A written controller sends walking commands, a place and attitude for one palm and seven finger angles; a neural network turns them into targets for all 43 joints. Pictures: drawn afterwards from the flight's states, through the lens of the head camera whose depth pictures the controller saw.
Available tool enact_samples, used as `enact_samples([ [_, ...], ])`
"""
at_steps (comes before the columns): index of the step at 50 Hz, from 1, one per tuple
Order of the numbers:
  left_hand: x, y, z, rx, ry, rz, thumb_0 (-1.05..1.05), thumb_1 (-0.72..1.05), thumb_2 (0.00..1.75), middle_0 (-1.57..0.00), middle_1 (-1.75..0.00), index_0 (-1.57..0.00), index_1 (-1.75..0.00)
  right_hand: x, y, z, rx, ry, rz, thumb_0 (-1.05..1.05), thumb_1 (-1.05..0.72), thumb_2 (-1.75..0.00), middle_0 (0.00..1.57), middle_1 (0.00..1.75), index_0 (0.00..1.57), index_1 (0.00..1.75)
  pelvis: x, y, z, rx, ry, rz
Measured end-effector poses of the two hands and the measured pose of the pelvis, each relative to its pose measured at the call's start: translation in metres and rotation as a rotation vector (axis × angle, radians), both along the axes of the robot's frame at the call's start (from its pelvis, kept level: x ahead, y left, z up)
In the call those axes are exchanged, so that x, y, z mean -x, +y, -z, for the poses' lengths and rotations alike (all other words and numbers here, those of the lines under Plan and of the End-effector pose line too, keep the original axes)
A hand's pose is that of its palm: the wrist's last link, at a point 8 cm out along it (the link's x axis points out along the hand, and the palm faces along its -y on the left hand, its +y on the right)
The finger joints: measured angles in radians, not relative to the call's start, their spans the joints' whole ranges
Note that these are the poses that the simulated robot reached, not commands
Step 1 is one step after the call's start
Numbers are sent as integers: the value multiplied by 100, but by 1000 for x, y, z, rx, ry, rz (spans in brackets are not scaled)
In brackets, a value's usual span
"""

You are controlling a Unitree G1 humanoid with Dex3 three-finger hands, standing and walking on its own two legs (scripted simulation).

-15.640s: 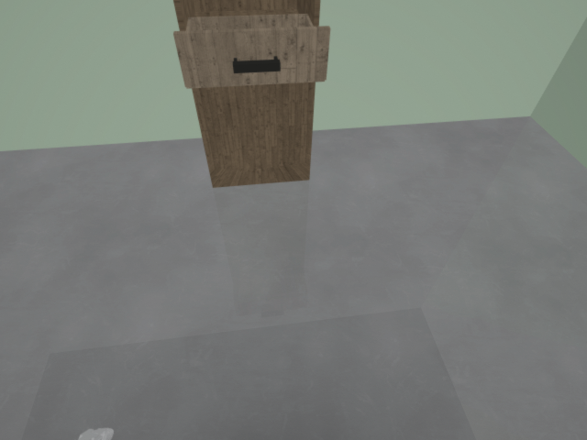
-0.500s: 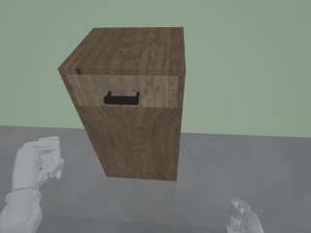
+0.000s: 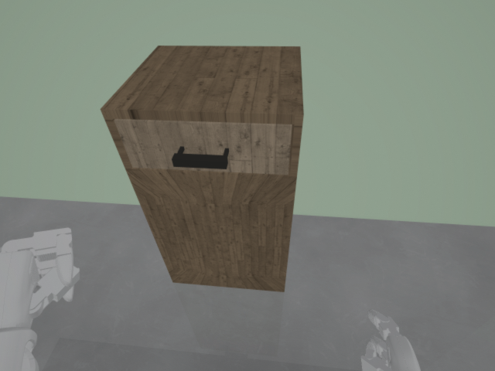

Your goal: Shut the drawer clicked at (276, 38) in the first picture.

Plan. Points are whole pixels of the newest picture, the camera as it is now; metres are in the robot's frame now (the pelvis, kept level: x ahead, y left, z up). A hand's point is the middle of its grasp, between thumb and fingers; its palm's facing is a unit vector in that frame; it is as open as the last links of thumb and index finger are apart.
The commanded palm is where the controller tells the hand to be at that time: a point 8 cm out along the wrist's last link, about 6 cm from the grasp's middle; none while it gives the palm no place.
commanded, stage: step back with the hand held close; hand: left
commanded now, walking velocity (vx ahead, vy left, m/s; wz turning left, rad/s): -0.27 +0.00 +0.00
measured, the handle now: (202, 155) +0.61 +0.21 +0.00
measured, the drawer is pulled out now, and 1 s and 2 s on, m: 0.00 0.00 0.00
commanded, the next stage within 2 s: stop stepping back and stand still in 1.26 s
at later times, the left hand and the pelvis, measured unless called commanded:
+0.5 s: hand (40, 300) +0.15 +0.26 +0.15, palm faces +0.30 -0.81 -0.50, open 3.3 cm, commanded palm +0.08 +0.30 +0.17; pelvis -0.05 +0.03 -0.01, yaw -1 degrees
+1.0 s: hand out of the picture +0.06 +0.26 +0.16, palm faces +0.41 -0.78 -0.48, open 3.3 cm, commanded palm -0.01 +0.31 +0.17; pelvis -0.12 +0.02 -0.02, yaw +3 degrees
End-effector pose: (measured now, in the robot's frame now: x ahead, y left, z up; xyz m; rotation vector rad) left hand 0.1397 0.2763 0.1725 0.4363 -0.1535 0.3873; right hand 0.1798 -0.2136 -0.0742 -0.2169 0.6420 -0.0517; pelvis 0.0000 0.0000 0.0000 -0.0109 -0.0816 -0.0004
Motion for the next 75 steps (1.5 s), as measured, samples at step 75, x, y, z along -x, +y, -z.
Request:
enact_samples([
  [75,195,-12,-15,-166,-72,230,2,89,90,-140,-160,-140,-160,257,2,12,-7,78,88,1,-90,-90,21,30,20,30,235,5,10,15,136,56],
])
